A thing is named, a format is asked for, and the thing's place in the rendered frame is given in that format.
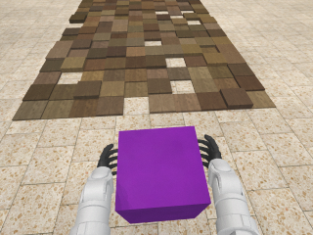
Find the left robot forearm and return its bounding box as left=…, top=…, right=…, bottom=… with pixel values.
left=69, top=166, right=114, bottom=235

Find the right robot hand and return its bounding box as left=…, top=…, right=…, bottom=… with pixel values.
left=198, top=134, right=222, bottom=168

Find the right robot forearm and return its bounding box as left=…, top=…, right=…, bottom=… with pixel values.
left=207, top=159, right=260, bottom=235

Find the left robot hand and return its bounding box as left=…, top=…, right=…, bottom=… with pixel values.
left=97, top=143, right=118, bottom=176

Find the carton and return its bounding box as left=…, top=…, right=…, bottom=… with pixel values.
left=114, top=125, right=211, bottom=224

